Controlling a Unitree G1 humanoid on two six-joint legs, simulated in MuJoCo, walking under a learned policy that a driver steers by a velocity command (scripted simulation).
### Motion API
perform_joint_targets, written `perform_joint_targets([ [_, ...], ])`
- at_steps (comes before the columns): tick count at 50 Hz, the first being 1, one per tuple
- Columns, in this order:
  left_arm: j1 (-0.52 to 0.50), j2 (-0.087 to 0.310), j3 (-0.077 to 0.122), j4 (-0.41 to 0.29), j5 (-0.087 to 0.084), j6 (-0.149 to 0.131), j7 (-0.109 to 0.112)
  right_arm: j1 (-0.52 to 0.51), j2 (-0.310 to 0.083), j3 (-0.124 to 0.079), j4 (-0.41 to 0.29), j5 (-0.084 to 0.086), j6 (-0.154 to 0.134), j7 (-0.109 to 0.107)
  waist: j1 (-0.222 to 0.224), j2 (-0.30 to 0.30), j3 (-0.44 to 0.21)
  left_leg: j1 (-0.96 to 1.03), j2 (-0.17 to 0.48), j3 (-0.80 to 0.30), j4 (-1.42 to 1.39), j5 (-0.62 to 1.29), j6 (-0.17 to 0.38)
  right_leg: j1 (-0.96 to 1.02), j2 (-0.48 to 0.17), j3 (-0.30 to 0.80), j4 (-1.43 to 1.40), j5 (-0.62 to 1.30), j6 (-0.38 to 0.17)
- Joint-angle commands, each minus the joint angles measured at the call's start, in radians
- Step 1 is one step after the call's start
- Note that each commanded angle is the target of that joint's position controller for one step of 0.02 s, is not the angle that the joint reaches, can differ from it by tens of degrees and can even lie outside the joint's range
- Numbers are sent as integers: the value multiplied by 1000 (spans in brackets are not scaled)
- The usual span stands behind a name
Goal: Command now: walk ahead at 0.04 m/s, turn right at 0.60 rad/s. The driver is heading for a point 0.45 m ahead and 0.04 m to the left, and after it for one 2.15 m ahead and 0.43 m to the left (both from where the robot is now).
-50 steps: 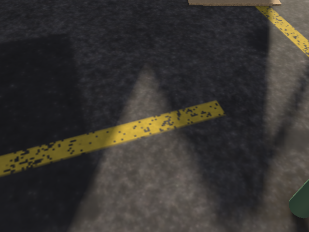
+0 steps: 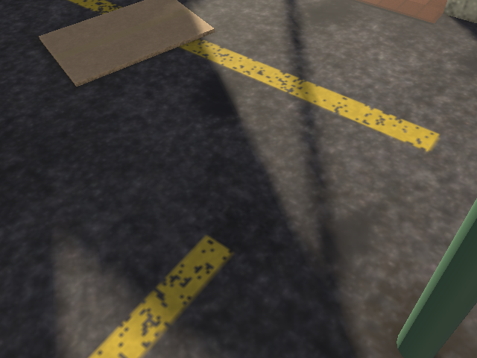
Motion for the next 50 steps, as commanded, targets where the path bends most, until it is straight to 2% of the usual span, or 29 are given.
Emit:
perform_joint_targets([
  [1,132,148,41,-35,10,-37,13,59,-91,-41,-43,-2,23,9,40,-187,-37,-160,72,-16,164,-283,-25,217,-152,300,-400,19,-76],
  [2,97,302,75,-84,9,-35,25,21,-58,-29,-114,6,29,2,32,-339,34,-354,-87,-76,316,-476,-79,141,-383,646,-458,250,-203],
  [3,154,271,83,-55,17,-30,42,-79,-93,-36,-121,2,39,-1,92,-223,28,-308,-64,-212,480,-433,-68,87,-352,566,-442,281,-262],
  [5,-6,190,52,-68,12,-30,48,-56,-96,-38,-97,33,37,12,-7,-182,29,-262,-57,-249,497,-234,-62,39,-196,381,-422,199,-185],
  [7,-57,146,38,-83,4,-40,47,10,-118,-47,-48,11,32,18,-22,-168,-41,-214,-81,-220,544,-173,-65,86,-137,303,-376,373,-170],
  [8,-37,130,32,-79,0,-44,45,17,-113,-46,-38,12,33,22,-17,-135,-70,-197,-86,-218,549,-182,-68,110,-139,297,-360,443,-175],
  [10,8,130,32,-59,0,-50,43,3,-83,-33,-40,21,38,25,2,-120,-80,-190,-84,-222,477,-199,-67,162,-148,301,-347,481,-183],
  [12,50,130,33,-40,-3,-51,46,-10,-60,-21,-46,19,41,23,25,-155,-70,-163,-79,-226,377,-223,-48,186,-166,336,-347,405,-193],
  [15,53,138,34,-22,9,-47,55,-12,-58,-13,-44,20,47,8,46,-152,-45,-73,-94,-214,230,-268,-20,151,-178,373,-343,325,-203],
  [17,39,145,34,-8,11,-44,56,11,-60,-10,-41,30,42,-2,39,-156,-44,11,-112,-202,119,-263,-4,127,-176,389,-319,382,-192],
  [19,4,135,27,3,-7,-45,62,85,-41,-3,-17,28,24,-9,-14,-109,-51,183,-111,-198,-151,-67,17,60,-137,371,-263,385,-131],
  [20,22,97,17,3,-8,-51,64,87,-75,-4,-20,12,9,-13,1,-28,-60,250,-10,-316,-234,-24,35,7,-87,343,-214,279,-72],
  [21,73,36,0,0,-11,-55,64,42,-145,-8,-44,1,-4,-14,48,150,-78,278,181,-538,-300,58,84,-63,35,220,-105,78,-24],
  [22,31,81,9,3,-3,-48,65,-5,-148,-10,-41,14,-3,-6,36,227,-26,88,246,-569,-290,142,169,25,83,119,-90,-93,-11],
  [23,24,94,13,19,0,-43,60,-40,-93,8,-47,17,-6,2,48,172,-2,52,199,-522,-295,110,173,84,60,119,-71,-61,-13],
  [24,24,73,8,37,2,-44,54,-41,-83,13,-40,18,-8,6,47,159,-8,60,139,-471,-304,-81,139,107,68,101,-116,5,-21],
  [25,17,75,8,50,10,-50,48,-14,-110,2,-30,15,-1,7,27,184,4,84,88,-448,-320,-273,115,98,89,61,-109,40,-28],
  [27,4,76,7,56,27,-62,35,54,-140,-11,-5,15,7,8,-3,194,42,143,98,-491,-354,-442,138,25,94,18,-78,-21,-40],
  [31,-18,35,-9,73,15,-90,26,109,-149,-27,31,18,0,18,-20,97,89,219,122,-520,-346,-420,183,3,69,-2,-193,-34,-50],
  [33,55,30,-10,110,14,-107,29,70,-132,-31,37,27,-9,24,25,90,55,130,79,-457,-292,-343,163,203,64,3,-332,55,-73],
  [34,116,58,-2,132,16,-117,37,37,-105,-26,30,28,-18,26,59,58,30,17,51,-415,-225,-319,140,351,20,66,-349,39,-93],
  [35,224,133,15,152,21,-128,56,-35,-41,-6,-10,31,-29,31,112,-62,2,-179,-23,-315,-53,-324,96,512,-134,300,-433,-151,-154],
  [36,283,208,39,182,3,-126,54,-98,-28,0,-49,19,-42,39,134,-217,75,-356,-138,-159,131,-277,61,527,-294,563,-541,-295,-227],
  [37,291,187,38,198,11,-124,52,-146,-104,-21,-59,3,-43,38,143,-158,155,-453,-95,-197,255,-331,62,499,-355,599,-556,-201,-272],
  [38,276,157,30,198,13,-128,50,-124,-111,-28,-49,6,-45,42,114,-110,145,-479,-77,-229,332,-315,60,513,-336,555,-547,-127,-272],
  [40,221,127,19,197,7,-136,51,-82,-104,-28,-26,7,-45,57,66,-97,112,-445,-44,-238,372,-223,49,492,-267,419,-567,-20,-224],
  [44,202,114,11,225,-3,-152,44,-137,-66,-14,-38,-1,-38,82,47,-109,99,-341,-41,-185,317,-64,5,368,-181,231,-578,245,-182],
  [47,229,127,10,254,-6,-162,31,-208,-53,-4,-68,2,-30,91,52,-127,115,-254,-36,-164,209,21,8,299,-182,171,-556,386,-163],
  [50,240,167,25,269,1,-159,42,-226,-71,-14,-72,4,-38,75,60,-117,124,-112,-68,-143,94,62,44,264,-205,148,-552,435,-136],
])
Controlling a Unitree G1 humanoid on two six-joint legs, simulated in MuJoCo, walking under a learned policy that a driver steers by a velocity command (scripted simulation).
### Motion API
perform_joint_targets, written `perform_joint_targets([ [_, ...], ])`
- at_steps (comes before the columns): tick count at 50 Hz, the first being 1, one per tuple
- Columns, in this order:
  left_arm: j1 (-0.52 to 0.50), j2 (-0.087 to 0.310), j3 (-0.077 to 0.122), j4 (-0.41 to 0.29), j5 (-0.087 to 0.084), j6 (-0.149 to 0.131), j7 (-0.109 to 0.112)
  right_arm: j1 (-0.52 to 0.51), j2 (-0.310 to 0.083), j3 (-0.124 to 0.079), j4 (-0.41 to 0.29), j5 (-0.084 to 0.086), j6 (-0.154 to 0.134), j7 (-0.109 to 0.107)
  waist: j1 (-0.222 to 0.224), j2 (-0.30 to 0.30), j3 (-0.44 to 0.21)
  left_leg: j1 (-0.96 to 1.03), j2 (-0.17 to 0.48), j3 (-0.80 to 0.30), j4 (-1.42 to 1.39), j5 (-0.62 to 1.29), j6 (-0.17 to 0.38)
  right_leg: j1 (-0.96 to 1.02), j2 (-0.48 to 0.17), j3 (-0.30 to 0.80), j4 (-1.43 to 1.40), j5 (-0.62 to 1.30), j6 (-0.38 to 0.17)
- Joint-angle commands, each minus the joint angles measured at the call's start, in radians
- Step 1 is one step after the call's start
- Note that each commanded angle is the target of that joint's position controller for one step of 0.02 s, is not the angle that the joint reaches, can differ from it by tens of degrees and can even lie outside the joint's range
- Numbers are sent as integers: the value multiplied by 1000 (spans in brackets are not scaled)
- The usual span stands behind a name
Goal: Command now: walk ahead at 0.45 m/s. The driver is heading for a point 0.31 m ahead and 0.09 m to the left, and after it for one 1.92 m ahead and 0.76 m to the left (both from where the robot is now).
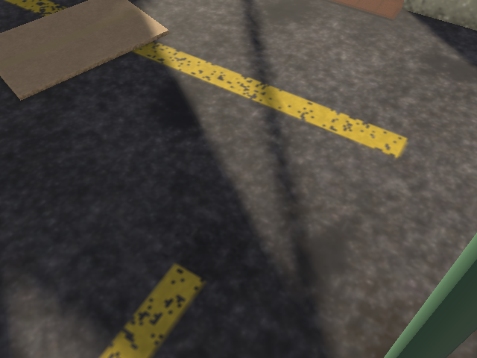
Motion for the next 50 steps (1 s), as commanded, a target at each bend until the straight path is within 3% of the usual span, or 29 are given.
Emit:
perform_joint_targets([
  [1,-27,178,38,-35,-2,-13,9,-73,-73,-21,-80,-1,-17,-14,-35,-119,95,145,-46,46,-73,20,34,-188,-256,93,-13,493,-135],
  [3,-44,178,34,-19,-2,-8,10,146,-97,-40,-7,-4,-21,-31,-146,-79,-22,404,-103,69,-133,-31,66,-197,-208,28,276,766,-101],
  [4,-54,155,24,-25,7,-6,20,322,-140,-59,52,-15,-27,-41,-210,-32,-135,628,-48,8,-152,-111,96,-318,-156,-14,545,684,-87],
  [5,3,39,-6,-67,-16,-6,16,442,-261,-82,58,-34,-33,-51,-214,207,-282,852,274,-457,-282,-424,184,-585,-32,-73,952,190,-36],
  [6,20,81,8,-56,-1,-10,14,398,-258,-78,64,1,-24,-43,-180,240,-300,792,354,-826,-501,-495,229,-708,50,56,1109,-166,-52],
  [7,-56,116,18,-74,14,-5,13,267,-208,-64,54,16,-20,-40,-119,143,-121,653,321,-694,-494,-519,212,-775,-32,63,1157,-99,-67],
  [8,-119,118,16,-85,17,-9,8,193,-138,-45,45,20,-25,-34,-100,47,-34,526,271,-549,-489,-392,199,-762,-77,41,1102,-13,-73],
  [9,-135,88,10,-88,15,-9,5,164,-111,-35,53,17,-32,-30,-72,35,-8,455,207,-443,-499,-258,173,-724,-111,33,1025,28,-72],
  [11,-109,62,0,-74,29,10,-2,163,-88,-26,75,18,-44,-29,-36,67,-13,375,140,-331,-515,-99,161,-643,-130,19,941,46,-51],
  [12,-102,65,3,-71,23,13,-15,193,-82,-25,86,18,-59,-31,-36,66,-21,365,129,-312,-522,-36,174,-627,-130,13,915,70,-38],
  [13,-135,77,11,-87,12,16,-19,208,-75,-21,103,25,-72,-35,-36,80,12,347,121,-296,-536,-16,183,-654,-129,5,885,80,-28],
  [15,-237,66,8,-129,17,21,-22,249,-91,-24,126,33,-80,-42,-50,51,37,349,118,-289,-569,-22,203,-719,-135,-4,799,145,6],
  [19,-396,39,-3,-184,22,21,-22,312,-110,-35,145,28,-72,-44,-89,18,23,418,97,-276,-553,55,200,-764,-121,-5,581,285,58],
  [22,-484,35,-9,-222,10,18,-20,388,-101,-40,165,27,-64,-41,-119,31,39,419,94,-285,-520,92,182,-735,-101,-7,464,345,60],
  [25,-558,62,-6,-251,7,14,-17,381,-116,-46,155,15,-61,-49,-144,43,25,487,96,-313,-448,216,172,-705,-71,-13,417,302,55],
  [27,-520,72,-4,-263,-13,12,-13,370,-129,-50,151,17,-56,-53,-107,65,-3,496,93,-329,-381,317,147,-599,-58,-10,354,210,35],
  [29,-316,121,15,-208,-8,-1,6,333,-134,-51,139,23,-60,-46,-13,36,-96,414,34,-296,-168,454,101,-282,-34,-22,268,166,-9],
  [30,-148,192,36,-185,18,-10,24,311,-101,-42,112,35,-67,-40,59,-44,-216,284,-34,-243,77,319,75,-41,-185,121,241,38,-55],
  [31,-62,269,53,-185,55,-17,38,331,-6,-25,64,50,-69,-45,50,-230,-304,33,-149,-135,354,-205,41,158,-441,478,149,-144,-108],
  [32,-80,279,66,-171,22,-16,38,402,-25,-29,53,27,-55,-49,-15,-338,-317,-112,-163,-100,492,-415,56,123,-518,730,77,-178,-157],
  [33,-163,167,44,-199,16,-19,32,370,-70,-38,89,10,-37,-51,-29,-154,-188,-137,-86,-129,551,-321,63,2,-455,576,93,-193,-139],
  [34,-216,95,28,-205,8,-27,26,314,-63,-38,87,8,-32,-38,-36,-79,-108,-114,-53,-127,534,-230,57,-115,-395,419,83,-92,-122],
  [35,-238,68,21,-202,9,-33,25,290,-53,-38,80,5,-25,-28,-55,-86,-72,-81,-25,-121,504,-185,48,-193,-356,312,57,10,-99],
  [37,-220,57,16,-179,-1,-49,29,268,-36,-35,66,-11,-1,-12,-75,-121,-42,-68,-5,-111,489,-149,25,-256,-315,184,33,171,-88],
  [40,-194,87,24,-164,-8,-55,14,169,-39,-39,23,-5,16,-7,-83,-101,-22,-118,10,-108,435,-87,-10,-256,-331,102,-25,285,-135],
  [43,-174,94,28,-147,-8,-56,14,81,-29,-31,-8,-5,20,3,-79,-96,1,-141,16,-87,309,29,-24,-249,-305,-19,-41,347,-126],
  [45,-175,92,28,-135,1,-56,15,20,-15,-20,-29,-7,13,19,-68,-108,14,-97,18,-50,183,113,-13,-255,-278,-100,-45,351,-113],
  [47,-154,130,40,-134,-8,-50,30,-74,-31,-18,-54,-21,9,35,-43,-98,24,-51,4,-5,63,126,4,-227,-282,-133,-47,298,-102],
  [50,-102,148,47,-106,-4,-32,36,-130,-42,-16,-75,-23,8,39,-23,-99,55,-37,-11,46,-29,53,34,-138,-314,-172,-2,383,-92],
])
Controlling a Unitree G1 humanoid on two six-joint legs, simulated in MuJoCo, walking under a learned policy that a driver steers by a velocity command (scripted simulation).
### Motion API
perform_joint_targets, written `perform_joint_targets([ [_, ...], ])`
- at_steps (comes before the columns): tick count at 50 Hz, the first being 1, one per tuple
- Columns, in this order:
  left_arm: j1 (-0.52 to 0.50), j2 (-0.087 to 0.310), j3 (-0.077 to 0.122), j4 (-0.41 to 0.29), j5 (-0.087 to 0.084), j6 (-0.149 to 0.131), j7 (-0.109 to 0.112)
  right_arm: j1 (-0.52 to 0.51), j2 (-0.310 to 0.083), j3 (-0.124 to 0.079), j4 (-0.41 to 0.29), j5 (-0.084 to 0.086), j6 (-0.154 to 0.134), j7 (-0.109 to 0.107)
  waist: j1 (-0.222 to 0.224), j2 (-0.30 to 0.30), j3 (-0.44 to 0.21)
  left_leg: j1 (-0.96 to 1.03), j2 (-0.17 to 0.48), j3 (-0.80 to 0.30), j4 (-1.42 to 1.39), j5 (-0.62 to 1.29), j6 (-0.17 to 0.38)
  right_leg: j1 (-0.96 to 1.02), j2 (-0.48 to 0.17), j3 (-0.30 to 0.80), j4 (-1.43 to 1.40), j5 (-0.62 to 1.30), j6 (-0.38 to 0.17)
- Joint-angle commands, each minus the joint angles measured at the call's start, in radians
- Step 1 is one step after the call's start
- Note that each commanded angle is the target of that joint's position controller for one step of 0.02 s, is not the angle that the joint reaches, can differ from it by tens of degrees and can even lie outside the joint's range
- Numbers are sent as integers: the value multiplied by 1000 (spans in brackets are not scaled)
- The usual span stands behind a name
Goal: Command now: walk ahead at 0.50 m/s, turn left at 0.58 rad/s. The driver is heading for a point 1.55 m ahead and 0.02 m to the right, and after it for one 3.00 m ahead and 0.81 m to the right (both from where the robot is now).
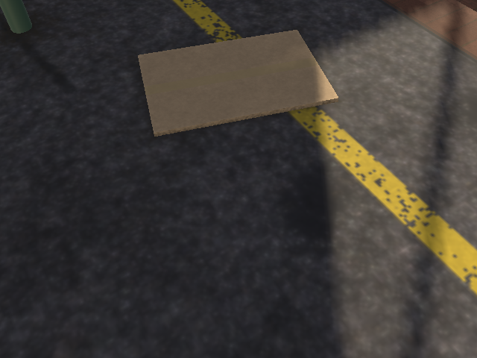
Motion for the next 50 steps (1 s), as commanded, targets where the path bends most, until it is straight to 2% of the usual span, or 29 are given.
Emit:
perform_joint_targets([
  [1,-9,166,38,-41,3,3,11,-96,-54,-5,-87,-6,-12,4,-14,-123,52,46,-31,68,-84,-64,38,-6,-268,66,-37,466,-123],
  [2,-2,181,40,-20,6,14,6,-61,-28,-4,-89,-1,-14,-6,-28,-144,58,82,-39,66,-80,-136,53,1,-292,37,23,693,-126],
  [3,-6,191,42,-16,9,24,5,-4,-51,-12,-78,-3,-17,-16,-56,-140,13,148,-78,85,-88,-196,75,30,-287,12,139,874,-121],
  [4,-7,202,44,-14,8,35,4,99,-73,-26,-51,-5,-26,-26,-99,-129,-59,267,-129,96,-116,-222,101,24,-275,-8,315,959,-116],
  [5,-10,201,42,-23,9,43,0,271,-106,-45,2,-13,-37,-41,-175,-72,-166,503,-151,64,-189,-200,135,-87,-245,-32,570,831,-90],
  [6,22,112,19,-78,-7,40,-13,358,-229,-80,6,-22,-40,-57,-183,124,-286,817,119,-345,-261,-415,233,-441,-161,-41,923,362,-39],
  [7,-37,110,20,-146,10,27,-27,333,-302,-91,-12,25,-28,-61,-152,205,-364,948,284,-824,-428,-322,324,-716,21,149,1140,-237,10],
  [8,-156,167,29,-157,15,22,-34,332,-280,-85,-2,36,-18,-66,-187,60,-254,911,252,-675,-424,-160,296,-825,-35,255,1158,-167,1],
  [9,-158,138,18,-155,5,12,-36,290,-224,-71,10,43,-21,-73,-147,19,-142,775,228,-527,-408,0,275,-810,-78,258,1080,-69,-7],
  [10,-138,125,15,-135,10,10,-33,247,-173,-56,13,43,-28,-76,-100,-28,-79,647,171,-431,-413,123,232,-738,-110,262,973,-32,-10],
  [11,-114,124,16,-128,27,23,-30,205,-143,-46,10,48,-35,-79,-58,-17,-56,560,119,-364,-420,191,208,-671,-124,266,914,-26,-3],
  [13,-73,103,11,-117,38,56,-34,209,-113,-33,9,46,-57,-77,-31,-10,-100,507,94,-322,-450,271,214,-585,-114,251,886,-12,13],
  [16,-131,78,4,-122,38,73,-40,264,-120,-30,35,46,-77,-76,-46,-3,-60,486,69,-270,-514,272,207,-623,-115,228,785,86,29],
  [19,-256,73,-1,-155,26,72,-39,340,-108,-26,72,48,-70,-86,-85,4,-9,550,67,-267,-538,234,162,-732,-118,239,660,223,20],
  [22,-341,80,1,-175,25,63,-51,365,-135,-27,94,52,-84,-83,-101,0,-4,594,63,-235,-535,312,143,-711,-89,221,515,307,19],
  [27,-460,72,-7,-208,13,50,-58,427,-126,-17,142,36,-82,-99,-134,29,46,677,96,-232,-512,372,138,-671,-38,194,353,299,-24],
  [29,-430,77,-6,-207,9,44,-54,424,-122,-15,152,29,-76,-106,-111,32,67,706,109,-226,-457,508,128,-615,-9,186,286,215,-62],
  [31,-262,103,7,-155,8,34,-38,399,-149,-19,156,23,-77,-109,-39,38,-24,713,96,-204,-283,767,103,-395,57,159,239,145,-104],
  [32,-94,126,18,-106,12,23,-25,379,-150,-17,155,24,-79,-106,39,6,-120,642,56,-164,-95,724,85,-171,41,176,194,193,-135],
  [33,66,205,38,-84,35,16,-8,393,-106,-3,121,43,-88,-99,86,-95,-259,405,-7,-130,196,422,59,131,-173,426,191,104,-201],
  [34,113,289,65,-64,38,24,-14,496,-52,2,121,63,-87,-94,45,-311,-366,108,-198,-70,533,-391,24,321,-419,887,104,121,-340],
  [35,42,207,46,-64,4,34,-25,417,-127,-13,129,26,-84,-99,30,-137,-278,31,-148,-171,606,-402,45,223,-369,919,47,43,-311],
  [36,-64,158,34,-81,-1,34,-27,362,-109,-9,117,32,-91,-92,-16,-108,-126,22,-103,-169,586,-312,43,61,-338,760,14,27,-288],
  [37,-120,109,22,-87,5,30,-29,319,-97,-3,112,31,-93,-85,-32,-63,-64,41,-62,-151,532,-256,41,-45,-289,654,-24,75,-259],
  [38,-129,89,14,-77,4,25,-26,305,-89,-2,109,23,-84,-79,-52,-81,-27,64,-38,-135,491,-238,33,-112,-249,575,-47,147,-235],
  [39,-120,85,9,-54,2,20,-23,316,-78,2,112,6,-71,-70,-76,-102,-15,105,-29,-126,472,-230,19,-171,-220,520,-67,214,-217],
  [42,-65,101,12,-12,-8,-3,-28,306,-47,9,116,3,-52,-54,-95,-104,-18,95,-9,-88,409,-192,-10,-191,-195,431,-105,322,-223],
  [46,-13,98,12,18,-11,-3,-32,119,-36,21,63,11,-48,-53,-55,-101,33,-15,41,-33,214,-54,-47,-159,-154,350,-161,346,-221],
  [50,58,107,13,52,-12,-1,-30,-30,-11,38,24,19,-55,-52,-12,-100,42,36,18,6,-19,50,-58,-126,-139,319,-137,439,-202],
])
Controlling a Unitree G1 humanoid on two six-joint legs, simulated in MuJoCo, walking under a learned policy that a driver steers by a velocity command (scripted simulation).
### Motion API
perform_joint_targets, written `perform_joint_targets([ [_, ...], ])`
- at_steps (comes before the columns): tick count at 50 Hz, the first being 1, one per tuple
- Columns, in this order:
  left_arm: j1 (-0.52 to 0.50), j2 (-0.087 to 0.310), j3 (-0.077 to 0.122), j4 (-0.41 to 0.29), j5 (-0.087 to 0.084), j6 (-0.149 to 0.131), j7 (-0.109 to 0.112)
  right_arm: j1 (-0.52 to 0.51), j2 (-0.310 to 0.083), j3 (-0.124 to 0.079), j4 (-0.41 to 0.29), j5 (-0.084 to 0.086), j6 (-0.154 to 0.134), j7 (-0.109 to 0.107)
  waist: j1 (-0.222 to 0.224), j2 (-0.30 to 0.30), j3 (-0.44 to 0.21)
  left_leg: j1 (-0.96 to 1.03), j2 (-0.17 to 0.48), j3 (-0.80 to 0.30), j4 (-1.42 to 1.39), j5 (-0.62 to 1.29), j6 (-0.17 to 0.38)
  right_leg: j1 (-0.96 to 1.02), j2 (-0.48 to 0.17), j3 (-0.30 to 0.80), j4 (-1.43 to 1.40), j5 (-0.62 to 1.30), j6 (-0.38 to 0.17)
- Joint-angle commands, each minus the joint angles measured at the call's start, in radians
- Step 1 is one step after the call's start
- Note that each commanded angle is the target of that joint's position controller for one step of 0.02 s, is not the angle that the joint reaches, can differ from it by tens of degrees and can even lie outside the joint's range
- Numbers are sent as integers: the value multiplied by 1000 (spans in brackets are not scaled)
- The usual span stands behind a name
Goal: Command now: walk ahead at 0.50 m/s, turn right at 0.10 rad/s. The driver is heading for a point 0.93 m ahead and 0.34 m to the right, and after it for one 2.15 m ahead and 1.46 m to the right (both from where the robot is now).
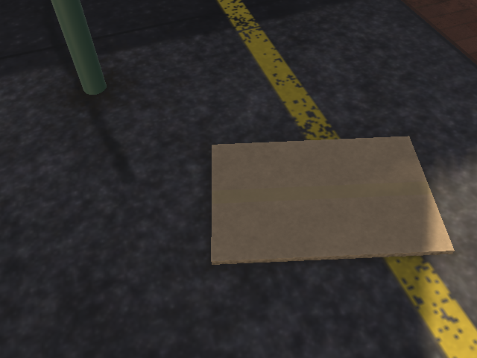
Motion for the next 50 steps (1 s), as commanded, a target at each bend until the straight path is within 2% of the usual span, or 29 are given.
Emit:
perform_joint_targets([
  [1,44,147,27,-25,-1,-11,6,-134,-35,2,-88,6,-16,-1,15,-108,45,41,-37,52,-136,71,-11,-53,-245,145,-65,351,-113],
  [3,60,157,29,-16,4,-6,11,-165,-46,1,-99,7,-21,-5,19,-113,43,57,-52,45,-184,55,-5,-8,-266,174,-24,400,-115],
  [5,46,173,34,-16,9,-1,18,-161,-65,-5,-104,8,-29,-10,2,-119,38,99,-64,32,-224,-2,11,23,-289,207,25,447,-108],
  [7,10,188,40,-22,11,3,21,-46,-92,-18,-72,6,-44,-20,-58,-120,-5,264,-98,34,-294,-73,35,14,-281,217,144,549,-85],
  [8,0,177,37,-23,7,4,19,98,-120,-33,-25,-3,-57,-31,-120,-74,-83,462,-98,27,-358,-49,60,-38,-229,180,317,552,-64],
  [9,-13,136,26,-57,-3,0,15,270,-196,-54,1,-28,-69,-46,-183,21,-219,711,92,-163,-381,-158,108,-198,-164,133,586,324,-43],
  [10,100,20,4,-89,-36,4,16,304,-302,-82,-1,-36,-58,-49,-133,248,-339,952,362,-572,-473,-250,215,-530,-5,34,901,-292,-4],
  [11,63,140,32,-66,-6,20,25,246,-220,-70,-14,-9,-43,-46,-126,109,-279,855,340,-639,-528,-356,219,-612,-56,111,1005,-320,-20],
  [12,1,148,41,-72,0,24,18,160,-141,-48,-25,-2,-43,-44,-95,36,-137,724,291,-480,-549,-354,192,-625,-103,130,1005,-226,-25],
  [13,-34,121,38,-78,0,26,9,111,-99,-39,-27,1,-49,-41,-76,22,-68,620,245,-354,-584,-246,170,-601,-137,125,973,-157,-18],
  [15,-40,100,41,-76,20,50,-6,100,-63,-29,-10,8,-62,-48,-38,60,-20,516,177,-184,-620,-99,126,-548,-167,115,932,-109,3],
  [18,-84,72,38,-98,25,77,-22,140,-72,-35,17,22,-88,-47,-20,40,-14,504,169,-71,-649,41,130,-574,-175,99,925,-42,24],
  [20,-148,70,37,-123,28,83,-31,165,-78,-39,31,22,-92,-47,-23,30,3,519,166,-9,-664,78,134,-637,-187,91,898,25,35],
  [25,-325,53,20,-191,25,79,-50,206,-81,-41,61,15,-88,-47,-48,24,50,533,133,137,-666,165,125,-642,-177,34,641,188,43],
  [29,-437,58,10,-241,31,77,-59,270,-112,-50,91,14,-79,-54,-79,21,71,626,166,198,-637,263,117,-602,-156,-39,486,163,2],
  [31,-447,69,14,-252,35,76,-58,284,-123,-53,103,12,-66,-59,-74,26,66,691,177,230,-572,422,107,-572,-127,-67,443,88,-30],
  [32,-430,75,17,-251,36,76,-54,282,-136,-56,106,11,-59,-62,-62,39,48,715,178,248,-511,578,101,-529,-97,-88,431,37,-50],
  [34,-308,102,33,-221,36,71,-42,278,-169,-65,109,10,-40,-65,-7,56,-30,739,179,270,-285,819,95,-382,-21,-114,401,-67,-96],
  [35,-173,123,49,-180,40,61,-32,269,-177,-67,103,15,-29,-62,52,32,-108,677,169,284,-79,759,81,-208,12,-104,329,-43,-126],
  [36,-12,202,80,-134,52,55,-15,262,-158,-62,77,13,-28,-59,119,-54,-208,471,142,286,215,468,45,48,-96,77,269,-117,-176],
  [37,-41,328,108,-152,43,61,-2,295,-30,-37,-2,19,-37,-34,35,-304,-275,-11,-64,233,578,-462,-23,361,-403,616,204,-105,-332],
  [38,5,318,107,-163,17,75,4,147,-125,-54,-33,12,-51,-31,99,-127,-295,-130,-97,7,653,-444,-22,351,-425,786,76,-102,-339],
  [39,-56,286,98,-150,12,78,13,85,-113,-50,-56,26,-64,-27,67,-91,-147,-180,-35,-20,606,-318,-8,240,-405,611,61,-16,-305],
  [40,-109,228,84,-152,5,73,14,107,-106,-46,-43,27,-74,-30,18,-40,-69,-117,0,-18,502,-244,-4,98,-361,511,49,119,-264],
  [41,-155,196,75,-158,1,64,17,120,-105,-48,-30,14,-67,-33,-23,-23,-31,-50,19,-23,437,-229,-10,1,-306,427,41,231,-232],
  [42,-182,170,66,-163,-6,56,19,151,-100,-47,-25,-4,-48,-33,-55,-33,-35,18,26,-27,397,-224,-24,-61,-269,370,30,302,-219],
  [44,-164,169,61,-160,-10,33,14,161,-84,-45,-29,-16,-15,-26,-73,-41,-49,59,21,-17,345,-228,-45,-107,-234,329,23,384,-220],
  [47,-103,202,69,-148,-7,23,12,69,-69,-41,-67,-14,2,-21,-53,-63,-18,0,16,1,235,-136,-68,-134,-204,318,-7,340,-206],
  [50,-35,197,67,-141,-4,25,12,-55,-78,-39,-109,-10,3,-20,-7,-87,9,-84,8,-4,116,-39,-76,-81,-197,349,-10,297,-183],
])
Keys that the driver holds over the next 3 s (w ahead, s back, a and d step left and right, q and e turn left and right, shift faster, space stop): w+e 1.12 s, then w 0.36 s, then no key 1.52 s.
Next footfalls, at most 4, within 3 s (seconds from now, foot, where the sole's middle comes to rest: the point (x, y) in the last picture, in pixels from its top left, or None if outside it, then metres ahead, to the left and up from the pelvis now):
0.18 left None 0.26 0.12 -0.78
0.72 right None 0.48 -0.13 -0.78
1.22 left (316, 244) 0.84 -0.16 -0.76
1.66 right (414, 251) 0.82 -0.46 -0.76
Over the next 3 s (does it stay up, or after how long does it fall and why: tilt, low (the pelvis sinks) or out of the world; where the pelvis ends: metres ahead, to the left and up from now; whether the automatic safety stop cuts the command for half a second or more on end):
stays up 0.81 -0.35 0.01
